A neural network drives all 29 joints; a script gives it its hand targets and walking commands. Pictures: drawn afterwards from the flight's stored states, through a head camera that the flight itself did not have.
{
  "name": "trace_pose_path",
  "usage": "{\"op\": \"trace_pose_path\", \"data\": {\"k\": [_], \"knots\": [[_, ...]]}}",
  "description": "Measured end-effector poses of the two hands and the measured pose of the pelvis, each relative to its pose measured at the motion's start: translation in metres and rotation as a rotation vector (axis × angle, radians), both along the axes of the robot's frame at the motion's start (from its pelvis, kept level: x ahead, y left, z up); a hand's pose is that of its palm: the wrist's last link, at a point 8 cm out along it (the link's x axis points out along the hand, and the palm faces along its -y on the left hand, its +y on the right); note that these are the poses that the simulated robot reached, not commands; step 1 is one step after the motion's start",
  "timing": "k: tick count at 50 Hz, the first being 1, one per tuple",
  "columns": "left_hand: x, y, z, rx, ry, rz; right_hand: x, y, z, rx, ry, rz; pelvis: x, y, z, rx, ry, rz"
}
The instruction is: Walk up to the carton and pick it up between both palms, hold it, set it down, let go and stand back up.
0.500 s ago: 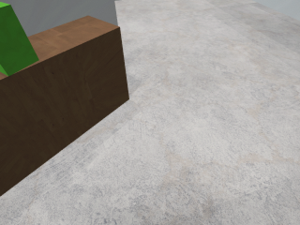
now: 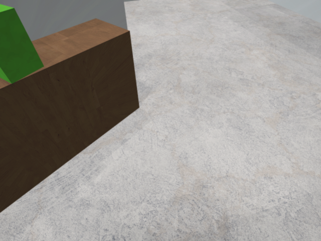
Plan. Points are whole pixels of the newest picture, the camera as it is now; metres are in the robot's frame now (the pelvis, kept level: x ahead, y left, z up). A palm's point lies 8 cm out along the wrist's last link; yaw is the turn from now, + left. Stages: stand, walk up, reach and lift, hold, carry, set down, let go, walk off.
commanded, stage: stand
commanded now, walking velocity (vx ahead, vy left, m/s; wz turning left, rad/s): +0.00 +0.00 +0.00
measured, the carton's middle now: (2, 43) +0.93 +0.75 +0.08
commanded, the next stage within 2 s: walk up in 0.14 s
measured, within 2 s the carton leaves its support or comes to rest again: neither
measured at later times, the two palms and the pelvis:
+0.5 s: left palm out of the picture -0.02 +0.26 -0.14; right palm out of the picture +0.03 -0.23 -0.14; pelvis +0.00 +0.02 +0.00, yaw +7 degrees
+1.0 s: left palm out of the picture +0.15 +0.45 -0.12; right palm (186, 226) +0.20 -0.05 -0.13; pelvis +0.15 +0.19 +0.00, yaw +25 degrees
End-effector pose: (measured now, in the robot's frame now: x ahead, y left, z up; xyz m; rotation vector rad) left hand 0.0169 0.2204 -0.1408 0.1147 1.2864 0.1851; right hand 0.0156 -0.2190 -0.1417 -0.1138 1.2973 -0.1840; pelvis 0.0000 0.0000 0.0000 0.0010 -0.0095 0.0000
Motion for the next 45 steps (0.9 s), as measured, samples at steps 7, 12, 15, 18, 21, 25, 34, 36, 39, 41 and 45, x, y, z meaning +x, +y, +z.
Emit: {"op": "trace_pose_path", "data": {"k": [7,12,15,18,21,25,34,36,39,41,45], "knots": [[-0.014,-0.006,-0.002,-0.015,0.056,0.007,-0.016,0.005,-0.002,0.012,0.058,-0.012,0.000,0.001,0.002,0.000,-0.006,-0.001],[-0.023,-0.010,-0.004,-0.023,0.086,0.014,-0.022,0.009,-0.003,0.019,0.084,-0.014,0.001,0.001,0.002,0.000,-0.011,-0.003],[-0.028,-0.013,-0.004,-0.028,0.101,0.014,-0.025,0.011,-0.004,0.024,0.093,-0.018,0.001,0.001,0.003,0.000,-0.014,-0.002],[-0.031,-0.014,-0.005,-0.029,0.111,0.011,-0.028,0.012,-0.004,0.030,0.103,-0.016,0.000,0.001,0.003,-0.001,-0.016,0.003],[-0.030,0.002,-0.003,0.016,0.049,0.038,-0.023,0.004,-0.004,0.021,0.124,0.061,0.000,0.004,0.000,-0.006,-0.014,0.060],[-0.039,0.040,0.005,0.102,0.002,0.100,0.012,-0.014,0.004,-0.040,0.102,0.173,0.004,0.019,0.000,-0.007,-0.030,0.123],[-0.028,0.135,-0.007,0.154,-0.031,0.163,0.136,0.029,0.024,-0.124,-0.067,0.343,0.045,0.083,-0.013,-0.018,-0.063,0.260],[-0.018,0.159,-0.021,0.145,-0.035,0.169,0.163,0.054,0.020,-0.138,-0.105,0.379,0.060,0.106,-0.024,-0.022,-0.062,0.281],[0.001,0.192,-0.044,0.118,-0.022,0.152,0.188,0.092,0.006,-0.155,-0.150,0.379,0.076,0.137,-0.043,0.004,-0.064,0.319],[0.023,0.204,-0.042,0.086,-0.049,0.151,0.188,0.115,0.004,-0.137,-0.130,0.359,0.086,0.148,-0.041,0.012,-0.060,0.340],[0.079,0.216,-0.010,0.064,-0.174,0.135,0.181,0.144,0.014,-0.113,-0.052,0.365,0.110,0.169,-0.019,0.014,-0.060,0.374]]}}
